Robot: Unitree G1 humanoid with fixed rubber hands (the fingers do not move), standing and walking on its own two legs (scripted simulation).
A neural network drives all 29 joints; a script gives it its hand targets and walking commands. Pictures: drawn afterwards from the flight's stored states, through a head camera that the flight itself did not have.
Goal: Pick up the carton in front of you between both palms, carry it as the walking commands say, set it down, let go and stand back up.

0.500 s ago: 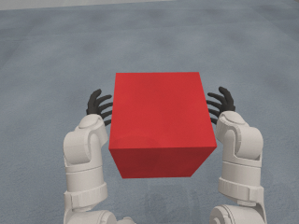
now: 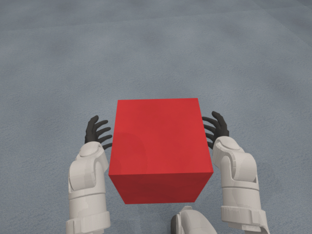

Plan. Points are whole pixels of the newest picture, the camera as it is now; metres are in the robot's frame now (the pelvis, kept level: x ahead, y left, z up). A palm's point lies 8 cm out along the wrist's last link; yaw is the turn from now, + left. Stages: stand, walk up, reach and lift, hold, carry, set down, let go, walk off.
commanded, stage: carry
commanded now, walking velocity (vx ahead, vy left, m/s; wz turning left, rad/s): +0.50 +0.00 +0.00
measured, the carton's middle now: (158, 154) +0.32 -0.01 -0.03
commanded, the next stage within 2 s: none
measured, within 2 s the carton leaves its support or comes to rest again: neither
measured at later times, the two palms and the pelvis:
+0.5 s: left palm (99, 49) +0.63 +0.15 +0.12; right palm (193, 47) +0.64 -0.15 +0.11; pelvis +0.34 -0.01 +0.01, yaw +2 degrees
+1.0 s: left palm (99, 16) +0.89 +0.18 +0.10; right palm (172, 14) +0.89 -0.12 +0.10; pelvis +0.68 +0.03 +0.01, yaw -1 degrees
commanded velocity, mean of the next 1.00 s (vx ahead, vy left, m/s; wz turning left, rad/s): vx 0.50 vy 0.00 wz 0.00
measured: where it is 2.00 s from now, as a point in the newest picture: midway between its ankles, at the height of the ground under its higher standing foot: (142, 97)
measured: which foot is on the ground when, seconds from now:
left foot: down 0.00-0.12, up 0.14-0.60, down 0.62-1.00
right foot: up 0.00-0.10, down 0.12-0.62, up 0.64-1.00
